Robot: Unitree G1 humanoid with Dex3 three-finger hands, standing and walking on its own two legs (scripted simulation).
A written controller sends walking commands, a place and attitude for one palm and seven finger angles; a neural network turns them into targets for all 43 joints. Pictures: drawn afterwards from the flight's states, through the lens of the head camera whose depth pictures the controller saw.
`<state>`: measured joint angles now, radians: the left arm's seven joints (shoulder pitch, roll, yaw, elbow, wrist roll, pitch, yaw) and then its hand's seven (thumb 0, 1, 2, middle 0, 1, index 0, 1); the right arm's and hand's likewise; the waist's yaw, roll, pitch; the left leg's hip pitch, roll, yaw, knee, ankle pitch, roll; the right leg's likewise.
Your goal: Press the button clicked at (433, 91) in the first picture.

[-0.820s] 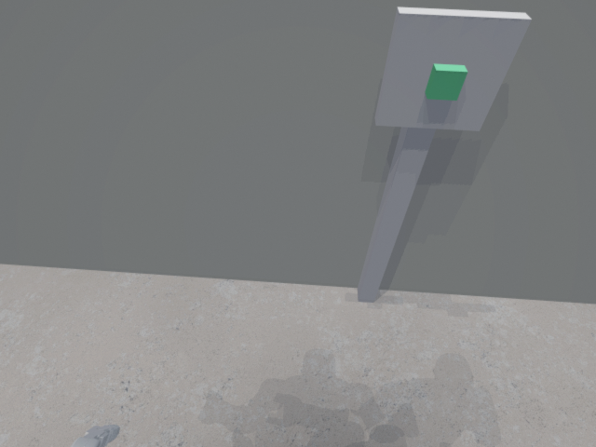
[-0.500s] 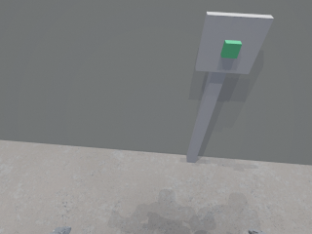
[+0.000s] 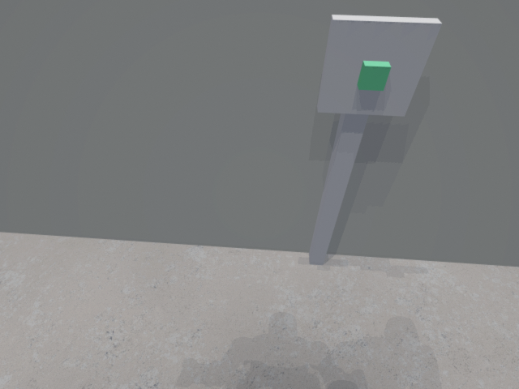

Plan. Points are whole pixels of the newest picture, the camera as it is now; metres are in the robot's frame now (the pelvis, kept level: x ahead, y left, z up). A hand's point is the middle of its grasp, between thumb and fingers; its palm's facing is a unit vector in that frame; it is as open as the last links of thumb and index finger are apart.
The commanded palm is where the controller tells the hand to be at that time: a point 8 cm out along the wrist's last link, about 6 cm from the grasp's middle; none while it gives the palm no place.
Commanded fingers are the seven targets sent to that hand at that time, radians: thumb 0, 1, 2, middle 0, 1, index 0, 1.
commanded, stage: stand and wait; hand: left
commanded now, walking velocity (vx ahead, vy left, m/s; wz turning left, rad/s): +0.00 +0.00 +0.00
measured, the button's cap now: (373, 75) +0.73 -0.21 +0.14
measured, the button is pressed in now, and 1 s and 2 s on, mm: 0 0 0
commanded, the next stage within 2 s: look at it before walking up in 0.04 s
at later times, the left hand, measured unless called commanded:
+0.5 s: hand out of the picture +0.08 +0.24 -0.15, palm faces -0.03 -0.94 -0.33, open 7.4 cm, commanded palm none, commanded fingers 0.00 0.90 0.90 -0.20 -0.30 -0.20 -0.30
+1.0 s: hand out of the picture +0.06 +0.21 -0.17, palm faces -0.10 -0.95 -0.30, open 7.4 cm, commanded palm none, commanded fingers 0.00 0.90 0.90 -0.20 -0.30 -0.20 -0.30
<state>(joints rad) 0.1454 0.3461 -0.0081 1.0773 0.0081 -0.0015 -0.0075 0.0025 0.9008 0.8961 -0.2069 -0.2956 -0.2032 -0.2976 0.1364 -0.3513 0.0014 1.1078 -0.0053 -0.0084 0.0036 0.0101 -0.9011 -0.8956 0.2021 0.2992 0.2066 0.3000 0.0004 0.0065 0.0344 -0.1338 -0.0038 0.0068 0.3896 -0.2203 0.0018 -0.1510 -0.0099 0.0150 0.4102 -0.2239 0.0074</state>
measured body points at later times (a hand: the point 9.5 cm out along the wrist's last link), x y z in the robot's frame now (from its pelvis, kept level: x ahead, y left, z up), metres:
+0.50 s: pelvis +0.00 -0.01 +0.00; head +0.00 -0.01 +0.45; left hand +0.08 +0.29 -0.13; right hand +0.07 -0.30 -0.13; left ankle +0.00 +0.12 -0.74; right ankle +0.00 -0.12 -0.74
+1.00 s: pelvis -0.01 -0.01 -0.01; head +0.01 -0.02 +0.44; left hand +0.07 +0.26 -0.15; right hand +0.05 -0.28 -0.15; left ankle +0.00 +0.12 -0.74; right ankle +0.00 -0.12 -0.74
